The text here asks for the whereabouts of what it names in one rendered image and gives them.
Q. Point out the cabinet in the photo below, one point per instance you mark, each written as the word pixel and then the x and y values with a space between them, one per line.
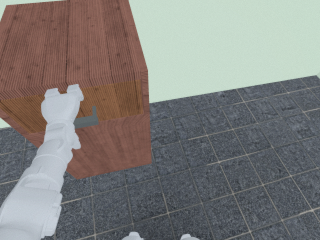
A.
pixel 55 44

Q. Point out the drawer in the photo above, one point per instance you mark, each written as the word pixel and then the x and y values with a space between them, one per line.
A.
pixel 112 101

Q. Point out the robot left upper arm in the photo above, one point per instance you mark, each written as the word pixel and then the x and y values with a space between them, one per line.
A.
pixel 31 214

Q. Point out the robot left shin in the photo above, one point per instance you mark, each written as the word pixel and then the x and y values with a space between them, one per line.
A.
pixel 134 234

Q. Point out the robot left hand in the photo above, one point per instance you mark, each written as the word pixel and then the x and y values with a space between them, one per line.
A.
pixel 65 106

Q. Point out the robot left forearm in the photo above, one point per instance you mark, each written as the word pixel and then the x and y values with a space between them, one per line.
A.
pixel 51 160

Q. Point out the handle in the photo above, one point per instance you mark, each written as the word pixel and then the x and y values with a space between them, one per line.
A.
pixel 87 120

